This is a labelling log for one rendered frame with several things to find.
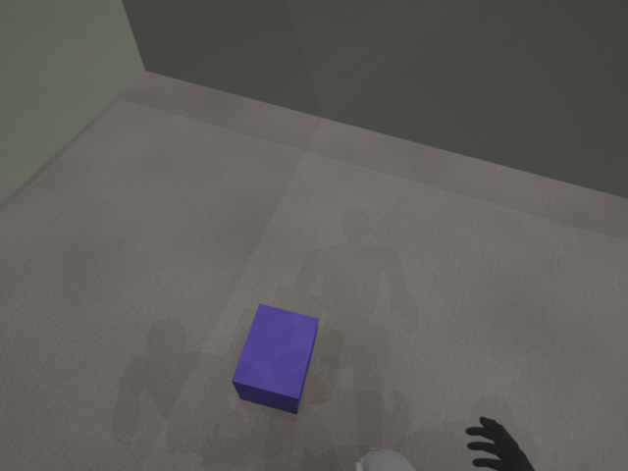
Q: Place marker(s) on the robot right thigh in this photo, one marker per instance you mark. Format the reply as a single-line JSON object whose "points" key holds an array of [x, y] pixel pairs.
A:
{"points": [[383, 460]]}

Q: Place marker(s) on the carton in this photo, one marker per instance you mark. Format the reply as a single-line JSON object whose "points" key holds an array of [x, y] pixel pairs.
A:
{"points": [[273, 365]]}

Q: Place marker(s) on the right robot hand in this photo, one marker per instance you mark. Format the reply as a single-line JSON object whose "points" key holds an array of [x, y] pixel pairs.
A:
{"points": [[512, 458]]}

